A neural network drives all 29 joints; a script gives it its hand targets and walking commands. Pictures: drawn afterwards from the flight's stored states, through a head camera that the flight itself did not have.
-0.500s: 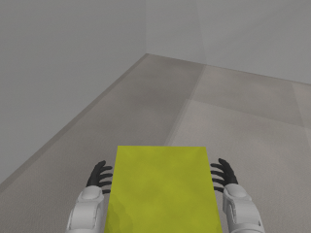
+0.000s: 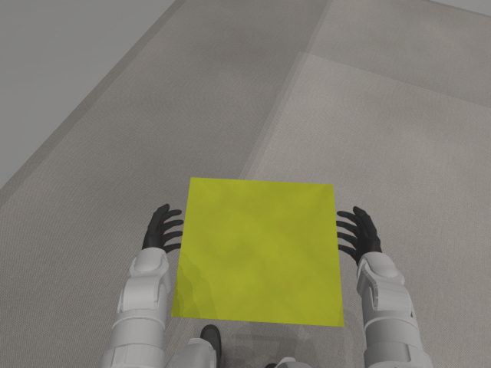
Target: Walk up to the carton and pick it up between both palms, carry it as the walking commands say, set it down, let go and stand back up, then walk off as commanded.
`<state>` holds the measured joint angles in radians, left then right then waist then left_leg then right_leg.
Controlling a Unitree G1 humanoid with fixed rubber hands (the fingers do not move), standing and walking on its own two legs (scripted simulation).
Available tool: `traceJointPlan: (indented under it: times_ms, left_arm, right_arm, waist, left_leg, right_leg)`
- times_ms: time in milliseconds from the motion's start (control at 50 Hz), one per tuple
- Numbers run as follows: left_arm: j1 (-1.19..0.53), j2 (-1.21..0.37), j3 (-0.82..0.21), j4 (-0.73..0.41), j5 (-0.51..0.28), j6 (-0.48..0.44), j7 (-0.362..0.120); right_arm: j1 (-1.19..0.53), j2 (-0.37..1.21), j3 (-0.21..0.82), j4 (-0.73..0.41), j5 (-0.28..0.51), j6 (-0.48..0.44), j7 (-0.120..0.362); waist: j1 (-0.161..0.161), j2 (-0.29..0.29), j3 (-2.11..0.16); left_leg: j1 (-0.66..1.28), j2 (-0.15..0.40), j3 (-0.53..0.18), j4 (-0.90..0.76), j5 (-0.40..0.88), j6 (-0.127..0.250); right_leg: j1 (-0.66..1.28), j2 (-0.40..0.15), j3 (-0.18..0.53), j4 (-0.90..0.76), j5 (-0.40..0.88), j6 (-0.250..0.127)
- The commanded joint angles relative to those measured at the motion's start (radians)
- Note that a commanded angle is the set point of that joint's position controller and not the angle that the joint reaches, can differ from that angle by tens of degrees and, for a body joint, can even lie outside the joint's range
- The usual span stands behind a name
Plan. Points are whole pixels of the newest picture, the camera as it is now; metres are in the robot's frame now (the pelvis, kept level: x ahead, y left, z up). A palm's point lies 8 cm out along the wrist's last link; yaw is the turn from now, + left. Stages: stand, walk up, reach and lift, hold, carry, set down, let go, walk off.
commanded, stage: set down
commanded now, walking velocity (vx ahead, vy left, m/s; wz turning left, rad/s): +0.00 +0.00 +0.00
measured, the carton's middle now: (257, 254) +0.33 -0.01 -0.15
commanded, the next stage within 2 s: none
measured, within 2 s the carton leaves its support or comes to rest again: neither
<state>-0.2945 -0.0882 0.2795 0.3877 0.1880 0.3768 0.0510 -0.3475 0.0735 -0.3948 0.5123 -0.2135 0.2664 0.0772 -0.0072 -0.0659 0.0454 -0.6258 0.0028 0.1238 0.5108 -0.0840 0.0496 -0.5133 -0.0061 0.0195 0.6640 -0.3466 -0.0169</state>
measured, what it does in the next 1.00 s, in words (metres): lowers itself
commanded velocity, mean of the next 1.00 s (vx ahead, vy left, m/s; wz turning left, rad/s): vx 0.00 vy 0.00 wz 0.00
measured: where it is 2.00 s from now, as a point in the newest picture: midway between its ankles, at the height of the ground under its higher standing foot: outside the picture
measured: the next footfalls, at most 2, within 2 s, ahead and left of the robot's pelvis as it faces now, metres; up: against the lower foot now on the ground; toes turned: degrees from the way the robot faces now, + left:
none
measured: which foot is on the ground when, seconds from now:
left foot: down 0.00-1.00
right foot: down 0.00-1.00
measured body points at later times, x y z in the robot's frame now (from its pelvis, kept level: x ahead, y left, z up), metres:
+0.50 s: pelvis -0.06 -0.01 -0.09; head +0.14 +0.00 +0.32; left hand +0.34 +0.17 -0.16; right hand +0.36 -0.18 -0.14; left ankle +0.10 +0.09 -0.72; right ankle -0.02 -0.12 -0.72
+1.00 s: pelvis -0.07 +0.00 -0.16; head +0.17 +0.01 +0.22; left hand +0.38 +0.17 -0.23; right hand +0.38 -0.18 -0.23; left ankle +0.10 +0.09 -0.72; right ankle -0.02 -0.12 -0.72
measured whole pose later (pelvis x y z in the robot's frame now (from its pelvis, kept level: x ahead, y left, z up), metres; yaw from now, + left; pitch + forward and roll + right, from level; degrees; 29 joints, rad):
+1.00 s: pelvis -0.07 +0.00 -0.16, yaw -1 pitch +42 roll +0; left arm -0.73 -0.03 0.36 0.39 0.19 0.41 0.11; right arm -0.77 0.04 -0.42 0.50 -0.21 0.33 -0.11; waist -0.01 -0.04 -0.19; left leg -1.77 0.01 0.06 1.24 -0.20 0.05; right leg -1.65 0.03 0.02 1.44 -0.51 -0.02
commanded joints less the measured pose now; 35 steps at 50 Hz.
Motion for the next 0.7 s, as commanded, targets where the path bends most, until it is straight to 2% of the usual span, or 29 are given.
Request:
traceJointPlan:
  times_ms: [0, 20, 60, 80, 120, 140, 160, 180, 200, 220, 240, 260, 280, 320, 340, 360, 380, 400, 420, 440, 460, 500, 520, 540, 560, 600, 620, 640, 680]
  left_arm:
    - [-0.553, -0.851, -0.576, -0.083, -0.152, -0.125, -0.255]
    - [-0.582, -0.846, -0.606, -0.123, -0.166, -0.137, -0.254]
    - [-0.59, -0.811, -0.612, -0.155, -0.165, -0.163, -0.255]
    - [-0.585, -0.81, -0.623, -0.138, -0.172, -0.165, -0.258]
    - [-0.606, -0.778, -0.627, -0.158, -0.177, -0.177, -0.268]
    - [-0.606, -0.776, -0.616, -0.153, -0.17, -0.179, -0.27]
    - [-0.603, -0.76, -0.615, -0.148, -0.167, -0.178, -0.273]
    - [-0.656, -0.746, -0.613, -0.163, -0.167, -0.178, -0.275]
    - [-0.657, -0.74, -0.585, -0.133, -0.157, -0.174, -0.277]
    - [-0.691, -0.746, -0.575, -0.145, -0.152, -0.169, -0.284]
    - [-0.68, -0.759, -0.56, -0.113, -0.141, -0.159, -0.287]
    - [-0.751, -0.752, -0.541, -0.118, -0.141, -0.153, -0.294]
    - [-0.778, -0.769, -0.517, -0.092, -0.128, -0.14, -0.293]
    - [-0.827, -0.784, -0.494, -0.024, -0.109, -0.11, -0.299]
    - [-0.856, -0.802, -0.499, -0.031, -0.111, -0.099, -0.309]
    - [-0.892, -0.807, -0.497, -0.009, -0.104, -0.082, -0.316]
    - [-0.914, -0.821, -0.505, 0.0, -0.109, -0.075, -0.324]
    - [-0.934, -0.828, -0.51, -0.003, -0.112, -0.065, -0.328]
    - [-0.971, -0.846, -0.515, -0.001, -0.122, -0.056, -0.33]
    - [-0.991, -0.846, -0.513, -0.004, -0.122, -0.048, -0.337]
    - [-1.001, -0.858, -0.509, 0.013, -0.127, -0.037, -0.334]
    - [-1.018, -0.882, -0.518, 0.003, -0.144, -0.028, -0.337]
    - [-1.027, -0.878, -0.525, -0.017, -0.15, -0.03, -0.34]
    - [-1.034, -0.881, -0.535, -0.014, -0.162, -0.025, -0.337]
    - [-1.06, -0.876, -0.542, -0.044, -0.164, -0.026, -0.34]
    - [-1.068, -0.879, -0.553, -0.016, -0.181, -0.01, -0.334]
    - [-1.098, -0.887, -0.567, -0.041, -0.197, -0.01, -0.335]
    - [-1.086, -0.887, -0.565, -0.031, -0.208, -0.009, -0.337]
    - [-1.124, -0.882, -0.599, -0.073, -0.23, -0.015, -0.337]
  right_arm:
    - [-0.54, 0.714, 0.54, -0.095, 0.098, -0.062, 0.302]
    - [-0.534, 0.714, 0.555, -0.112, 0.107, -0.073, 0.298]
    - [-0.568, 0.73, 0.585, -0.141, 0.132, -0.09, 0.286]
    - [-0.575, 0.723, 0.593, -0.155, 0.142, -0.093, 0.277]
    - [-0.602, 0.74, 0.621, -0.171, 0.155, -0.097, 0.263]
    - [-0.64, 0.76, 0.639, -0.196, 0.167, -0.098, 0.256]
    - [-0.64, 0.759, 0.648, -0.184, 0.181, -0.094, 0.25]
    - [-0.643, 0.78, 0.635, -0.142, 0.173, -0.086, 0.245]
    - [-0.652, 0.796, 0.641, -0.122, 0.175, -0.079, 0.247]
    - [-0.647, 0.804, 0.627, -0.086, 0.165, -0.066, 0.244]
    - [-0.68, 0.824, 0.628, -0.08, 0.168, -0.062, 0.247]
    - [-0.708, 0.833, 0.604, -0.033, 0.162, -0.047, 0.249]
    - [-0.742, 0.836, 0.573, 0.002, 0.15, -0.039, 0.261]
    - [-0.781, 0.854, 0.517, 0.073, 0.133, -0.018, 0.276]
    - [-0.768, 0.86, 0.5, 0.1, 0.117, -0.004, 0.28]
    - [-0.779, 0.87, 0.465, 0.126, 0.106, 0.007, 0.284]
    - [-0.825, 0.869, 0.471, 0.102, 0.108, 0.009, 0.289]
    - [-0.841, 0.867, 0.475, 0.088, 0.11, 0.017, 0.295]
    - [-0.87, 0.868, 0.471, 0.093, 0.119, 0.022, 0.304]
    - [-0.904, 0.879, 0.481, 0.084, 0.131, 0.029, 0.308]
    - [-0.939, 0.865, 0.476, 0.081, 0.131, 0.035, 0.32]
    - [-0.971, 0.876, 0.501, 0.055, 0.15, 0.041, 0.33]
    - [-0.998, 0.88, 0.529, 0.028, 0.168, 0.043, 0.329]
    - [-0.999, 0.878, 0.534, 0.03, 0.177, 0.046, 0.333]
    - [-0.998, 0.882, 0.54, 0.04, 0.187, 0.05, 0.33]
    - [-1.026, 0.863, 0.543, 0.025, 0.193, 0.055, 0.337]
    - [-1.049, 0.863, 0.554, 0.013, 0.208, 0.055, 0.337]
    - [-1.067, 0.857, 0.569, -0.009, 0.216, 0.056, 0.334]
    - [-1.095, 0.869, 0.585, -0.046, 0.237, 0.048, 0.328]
  waist:
    - [-0.034, 0.073, -0.758]
    - [-0.052, 0.079, -0.817]
    - [-0.021, 0.062, -0.93]
    - [-0.034, 0.058, -0.95]
    - [-0.021, 0.033, -1.008]
    - [-0.004, 0.014, -1.051]
    - [0.005, 0.023, -1.048]
    - [0.003, 0.025, -1.034]
    - [0.02, 0.016, -1.0]
    - [0.013, 0.017, -1.002]
    - [0.03, 0.017, -1.006]
    - [0.025, 0.004, -0.971]
    - [0.031, 0.02, -0.929]
    - [0.023, 0.034, -0.858]
    - [-0.007, 0.028, -0.867]
    - [-0.024, 0.051, -0.87]
    - [-0.025, 0.043, -0.91]
    - [-0.042, 0.038, -0.924]
    - [-0.029, 0.056, -0.96]
    - [-0.014, 0.05, -1.0]
    - [-0.023, 0.05, -1.029]
    - [-0.017, 0.028, -1.134]
    - [-0.003, 0.031, -1.179]
    - [-0.008, 0.038, -1.201]
    - [0.002, 0.054, -1.217]
    - [-0.018, 0.043, -1.239]
    - [-0.009, 0.056, -1.284]
    - [-0.012, 0.044, -1.271]
    - [-0.012, 0.066, -1.347]
  left_leg:
    - [0.699, -0.035, -0.322, 0.225, 0.438, -0.047]
    - [0.709, -0.036, -0.322, 0.251, 0.485, -0.045]
    - [0.689, -0.048, -0.32, 0.299, 0.524, -0.035]
    - [0.653, -0.051, -0.309, 0.312, 0.538, -0.033]
    - [0.592, -0.065, -0.294, 0.348, 0.504, -0.021]
    - [0.562, -0.071, -0.285, 0.367, 0.499, -0.016]
    - [0.532, -0.072, -0.281, 0.382, 0.5, -0.01]
    - [0.481, -0.074, -0.275, 0.392, 0.458, -0.013]
    - [0.432, -0.076, -0.275, 0.4, 0.403, -0.007]
    - [0.384, -0.082, -0.26, 0.41, 0.356, -0.01]
    - [0.367, -0.088, -0.255, 0.421, 0.297, -0.01]
    - [0.303, -0.086, -0.246, 0.428, 0.195, -0.009]
    - [0.266, -0.088, -0.251, 0.428, 0.089, -0.01]
    - [0.203, -0.089, -0.257, 0.438, -0.073, -0.008]
    - [0.172, -0.086, -0.246, 0.46, -0.106, -0.01]
    - [0.153, -0.086, -0.245, 0.461, -0.167, -0.01]
    - [0.135, -0.089, -0.245, 0.482, -0.181, -0.009]
    - [0.124, -0.087, -0.255, 0.495, -0.201, -0.01]
    - [0.115, -0.085, -0.257, 0.5, -0.225, -0.008]
    - [0.104, -0.085, -0.252, 0.517, -0.228, -0.007]
    - [0.111, -0.082, -0.271, 0.532, -0.254, -0.009]
    - [0.11, -0.085, -0.273, 0.559, -0.235, -0.011]
    - [0.086, -0.085, -0.263, 0.59, -0.199, -0.008]
    - [0.091, -0.084, -0.265, 0.596, -0.185, -0.009]
    - [0.07, -0.084, -0.254, 0.611, -0.179, -0.009]
    - [0.078, -0.08, -0.277, 0.617, -0.204, -0.008]
    - [0.083, -0.081, -0.272, 0.623, -0.206, -0.012]
    - [0.051, -0.082, -0.267, 0.637, -0.197, -0.006]
    - [0.052, -0.084, -0.268, 0.659, -0.181, -0.006]
  right_leg:
    - [-0.427, 0.089, 0.101, -0.005, 0.245, -0.074]
    - [-0.444, 0.09, 0.104, 0.017, 0.281, -0.07]
    - [-0.447, 0.097, 0.097, 0.05, 0.314, -0.059]
    - [-0.445, 0.098, 0.095, 0.06, 0.347, -0.052]
    - [-0.448, 0.097, 0.093, 0.089, 0.361, -0.041]
    - [-0.442, 0.104, 0.087, 0.108, 0.367, -0.031]
    - [-0.466, 0.1, 0.088, 0.117, 0.366, -0.024]
    - [-0.483, 0.102, 0.085, 0.133, 0.345, -0.023]
    - [-0.512, 0.102, 0.085, 0.147, 0.313, -0.019]
    - [-0.521, 0.099, 0.086, 0.151, 0.287, -0.015]
    - [-0.548, 0.103, 0.078, 0.172, 0.242, -0.014]
    - [-0.589, 0.102, 0.072, 0.18, 0.167, -0.012]
    - [-0.657, 0.111, 0.063, 0.206, 0.085, -0.021]
    - [-0.749, 0.111, 0.058, 0.234, -0.037, -0.03]
    - [-0.757, 0.11, 0.055, 0.233, -0.065, -0.033]
    - [-0.777, 0.117, 0.044, 0.251, -0.099, -0.037]
    - [-0.786, 0.117, 0.041, 0.265, -0.116, -0.038]
    - [-0.805, 0.121, 0.035, 0.287, -0.113, -0.036]
    - [-0.808, 0.123, 0.037, 0.307, -0.126, -0.041]
    - [-0.821, 0.125, 0.036, 0.322, -0.132, -0.04]
    - [-0.866, 0.127, 0.029, 0.35, -0.144, -0.039]
    - [-0.875, 0.134, 0.02, 0.379, -0.122, -0.033]
    - [-0.869, 0.129, 0.029, 0.393, -0.108, -0.03]
    - [-0.887, 0.136, 0.02, 0.418, -0.086, -0.028]
    - [-0.879, 0.128, 0.033, 0.419, -0.091, -0.027]
    - [-0.933, 0.131, 0.024, 0.442, -0.095, -0.025]
    - [-0.936, 0.132, 0.021, 0.447, -0.098, -0.026]
    - [-0.939, 0.133, 0.022, 0.457, -0.09, -0.026]
    - [-0.944, 0.133, 0.024, 0.484, -0.068, -0.026]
